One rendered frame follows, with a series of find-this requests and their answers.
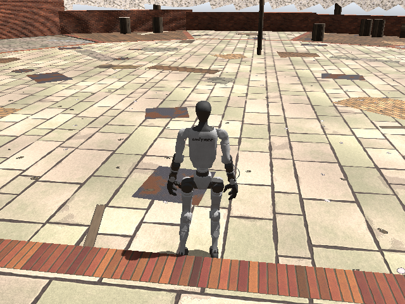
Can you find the robot right foot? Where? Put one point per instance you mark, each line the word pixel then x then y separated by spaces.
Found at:
pixel 213 255

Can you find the robot right hand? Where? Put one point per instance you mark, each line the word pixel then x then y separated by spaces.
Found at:
pixel 234 190

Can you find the robot right thigh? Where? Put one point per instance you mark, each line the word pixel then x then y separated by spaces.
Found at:
pixel 216 194

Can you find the robot left forearm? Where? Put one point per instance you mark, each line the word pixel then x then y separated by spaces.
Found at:
pixel 174 170

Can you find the right robot upper arm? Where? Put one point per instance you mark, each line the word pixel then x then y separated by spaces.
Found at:
pixel 225 146

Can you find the robot right forearm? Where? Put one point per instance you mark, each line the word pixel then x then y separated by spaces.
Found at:
pixel 230 172

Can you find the robot left hand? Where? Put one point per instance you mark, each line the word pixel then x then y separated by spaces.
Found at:
pixel 170 187

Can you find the left robot upper arm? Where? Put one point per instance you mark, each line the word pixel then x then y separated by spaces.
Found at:
pixel 180 144

